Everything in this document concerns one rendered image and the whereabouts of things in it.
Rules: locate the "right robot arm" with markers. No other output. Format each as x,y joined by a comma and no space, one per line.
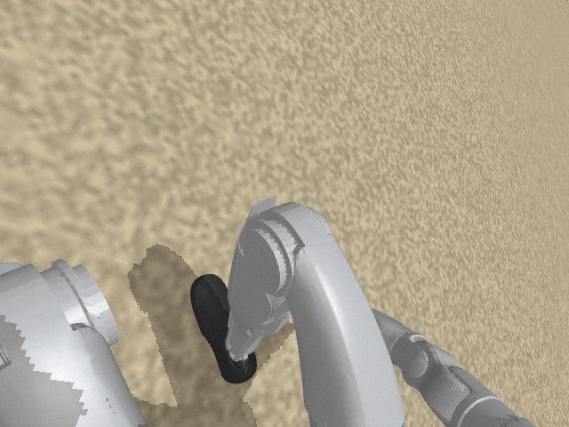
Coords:
455,396

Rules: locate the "right robot foot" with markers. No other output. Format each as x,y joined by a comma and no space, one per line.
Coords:
209,299

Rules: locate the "right robot hand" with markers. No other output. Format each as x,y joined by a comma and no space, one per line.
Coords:
391,329

